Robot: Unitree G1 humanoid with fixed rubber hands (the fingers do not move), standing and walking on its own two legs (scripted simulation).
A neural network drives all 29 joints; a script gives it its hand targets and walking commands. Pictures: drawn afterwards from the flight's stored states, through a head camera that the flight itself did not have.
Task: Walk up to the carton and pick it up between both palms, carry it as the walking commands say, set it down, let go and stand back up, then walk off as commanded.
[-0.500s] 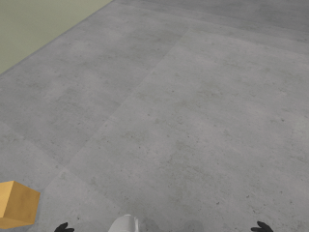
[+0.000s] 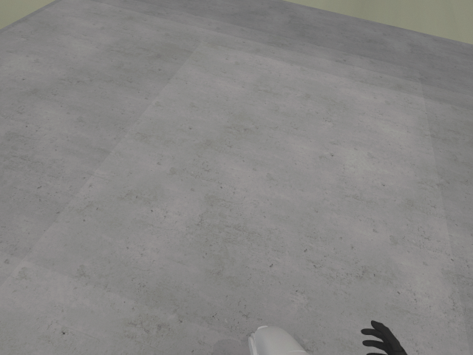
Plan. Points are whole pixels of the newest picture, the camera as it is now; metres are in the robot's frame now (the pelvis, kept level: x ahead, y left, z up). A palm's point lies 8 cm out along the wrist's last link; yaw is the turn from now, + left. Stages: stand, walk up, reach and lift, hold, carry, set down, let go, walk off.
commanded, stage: walk off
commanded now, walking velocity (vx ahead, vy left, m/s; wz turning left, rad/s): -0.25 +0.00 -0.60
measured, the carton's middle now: out of the picture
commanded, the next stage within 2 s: stand in 0.48 s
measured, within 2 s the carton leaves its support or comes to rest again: neither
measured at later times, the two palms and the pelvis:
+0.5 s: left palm out of the picture +0.04 +0.21 -0.09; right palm out of the picture -0.17 -0.32 -0.13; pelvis -0.16 -0.03 +0.00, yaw -18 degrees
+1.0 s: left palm out of the picture -0.09 +0.27 -0.14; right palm out of the picture -0.25 -0.23 -0.10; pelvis -0.22 +0.04 +0.00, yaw -24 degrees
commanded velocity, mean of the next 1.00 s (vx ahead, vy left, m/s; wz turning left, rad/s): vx -0.12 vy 0.00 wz -0.28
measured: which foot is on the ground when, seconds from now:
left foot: down 0.00-0.28, up 0.30-0.72, down 0.74-1.00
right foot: up 0.00-0.28, down 0.30-0.74, up 0.76-1.00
